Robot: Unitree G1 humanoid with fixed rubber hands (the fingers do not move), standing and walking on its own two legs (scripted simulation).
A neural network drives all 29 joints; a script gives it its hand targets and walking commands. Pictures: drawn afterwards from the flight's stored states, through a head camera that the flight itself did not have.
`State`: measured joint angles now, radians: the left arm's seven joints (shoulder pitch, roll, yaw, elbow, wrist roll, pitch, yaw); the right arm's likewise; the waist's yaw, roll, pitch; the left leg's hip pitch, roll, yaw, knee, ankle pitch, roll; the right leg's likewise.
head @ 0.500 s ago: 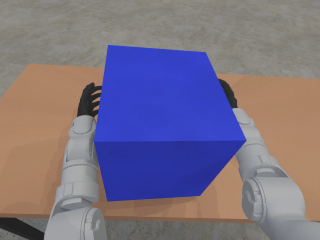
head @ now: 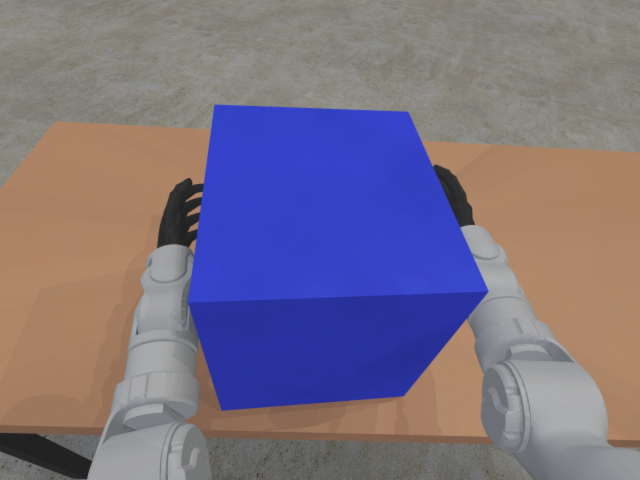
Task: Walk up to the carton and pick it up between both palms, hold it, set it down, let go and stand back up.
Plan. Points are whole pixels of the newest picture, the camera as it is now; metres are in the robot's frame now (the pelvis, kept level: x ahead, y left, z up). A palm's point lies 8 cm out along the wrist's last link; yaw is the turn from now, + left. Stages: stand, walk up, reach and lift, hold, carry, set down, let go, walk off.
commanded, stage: set down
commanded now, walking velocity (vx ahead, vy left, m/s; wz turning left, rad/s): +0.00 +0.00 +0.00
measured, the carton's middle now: (315, 260) +0.39 +0.02 +0.04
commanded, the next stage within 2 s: none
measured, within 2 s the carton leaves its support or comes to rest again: neither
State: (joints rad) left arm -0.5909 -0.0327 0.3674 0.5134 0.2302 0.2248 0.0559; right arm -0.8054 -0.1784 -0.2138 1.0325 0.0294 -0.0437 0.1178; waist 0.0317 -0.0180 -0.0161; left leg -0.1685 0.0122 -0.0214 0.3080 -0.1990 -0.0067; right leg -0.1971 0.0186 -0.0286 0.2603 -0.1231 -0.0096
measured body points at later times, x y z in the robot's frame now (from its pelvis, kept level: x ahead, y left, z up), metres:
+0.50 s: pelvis +0.00 +0.00 +0.00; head +0.02 +0.01 +0.45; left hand +0.39 +0.20 +0.08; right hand +0.43 -0.15 +0.10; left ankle -0.03 +0.12 -0.75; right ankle +0.00 -0.11 -0.75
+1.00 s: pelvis +0.00 +0.00 +0.00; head +0.02 +0.02 +0.45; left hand +0.39 +0.21 +0.08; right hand +0.43 -0.15 +0.10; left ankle -0.03 +0.12 -0.75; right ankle +0.00 -0.11 -0.75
